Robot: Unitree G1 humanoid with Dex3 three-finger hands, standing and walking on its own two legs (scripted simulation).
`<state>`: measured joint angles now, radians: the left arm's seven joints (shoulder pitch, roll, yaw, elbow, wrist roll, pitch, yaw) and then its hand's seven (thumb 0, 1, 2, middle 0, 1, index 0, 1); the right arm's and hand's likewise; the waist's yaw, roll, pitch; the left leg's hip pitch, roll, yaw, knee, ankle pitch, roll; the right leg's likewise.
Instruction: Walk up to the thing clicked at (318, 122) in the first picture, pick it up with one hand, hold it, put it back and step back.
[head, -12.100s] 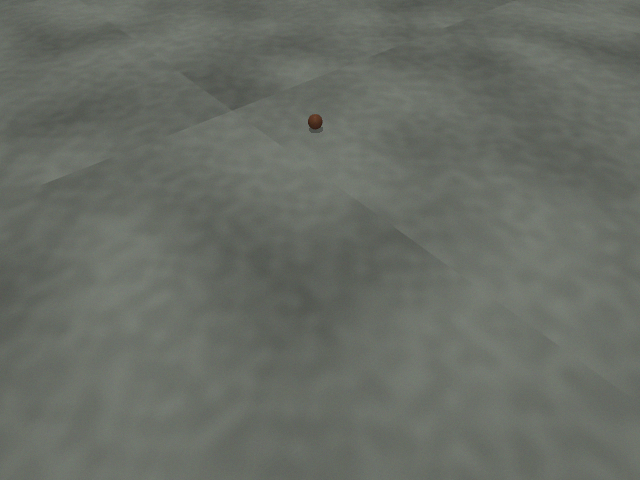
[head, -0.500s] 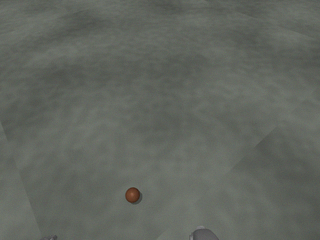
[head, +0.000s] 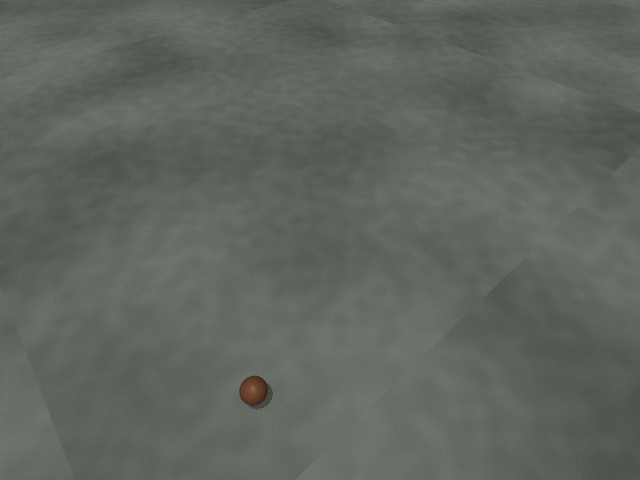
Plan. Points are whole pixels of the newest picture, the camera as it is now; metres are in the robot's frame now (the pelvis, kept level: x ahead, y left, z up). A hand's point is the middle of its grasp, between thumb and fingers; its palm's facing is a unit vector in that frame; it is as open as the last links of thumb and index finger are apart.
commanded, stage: walk up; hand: left
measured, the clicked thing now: (253, 390) +0.53 +0.23 -0.72
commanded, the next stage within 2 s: stand in 0.72 s
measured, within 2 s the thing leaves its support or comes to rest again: neither
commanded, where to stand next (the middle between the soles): +0.16 -0.01 m, yaw +2 degrees
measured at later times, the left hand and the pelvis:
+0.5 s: hand out of the picture +0.11 +0.26 -0.14, palm faces -0.04 -0.94 -0.33, open 7.3 cm; pelvis +0.02 +0.01 +0.01, yaw -1 degrees
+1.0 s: hand out of the picture +0.12 +0.26 -0.14, palm faces -0.04 -0.94 -0.33, open 7.3 cm; pelvis +0.04 +0.01 +0.02, yaw -1 degrees
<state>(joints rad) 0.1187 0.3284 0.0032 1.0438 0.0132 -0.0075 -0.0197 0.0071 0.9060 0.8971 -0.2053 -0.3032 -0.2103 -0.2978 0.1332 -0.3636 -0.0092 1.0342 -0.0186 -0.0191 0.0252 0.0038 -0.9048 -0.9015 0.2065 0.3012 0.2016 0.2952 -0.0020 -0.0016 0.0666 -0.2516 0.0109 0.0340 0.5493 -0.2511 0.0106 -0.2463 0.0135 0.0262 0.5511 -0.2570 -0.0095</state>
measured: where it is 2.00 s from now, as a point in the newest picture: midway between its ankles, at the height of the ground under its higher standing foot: outside the picture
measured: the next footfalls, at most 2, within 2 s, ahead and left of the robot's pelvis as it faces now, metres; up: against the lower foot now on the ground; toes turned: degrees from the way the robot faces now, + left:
none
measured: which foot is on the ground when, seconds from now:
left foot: down 0.00-1.00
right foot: down 0.00-1.00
